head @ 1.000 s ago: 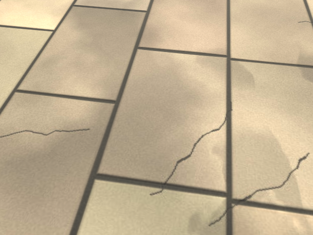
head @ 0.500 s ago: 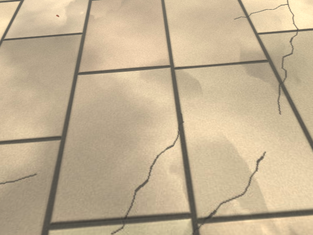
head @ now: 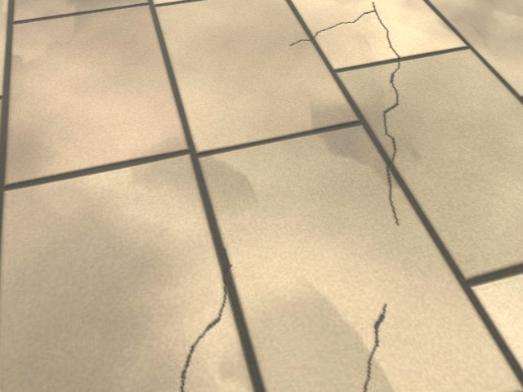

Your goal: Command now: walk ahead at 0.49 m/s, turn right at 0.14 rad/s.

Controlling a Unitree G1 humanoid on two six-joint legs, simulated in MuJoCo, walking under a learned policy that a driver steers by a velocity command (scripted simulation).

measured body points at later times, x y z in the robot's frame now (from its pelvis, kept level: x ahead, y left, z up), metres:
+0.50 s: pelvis +0.27 -0.07 +0.00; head +0.30 -0.08 +0.45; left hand +0.40 +0.20 -0.10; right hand +0.33 -0.34 -0.14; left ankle +0.19 +0.08 -0.65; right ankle +0.33 -0.16 -0.74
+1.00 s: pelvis +0.52 +0.03 -0.02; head +0.56 +0.05 +0.43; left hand +0.48 +0.31 -0.15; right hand +0.78 -0.15 -0.11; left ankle +0.57 +0.12 -0.74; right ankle +0.41 -0.16 -0.63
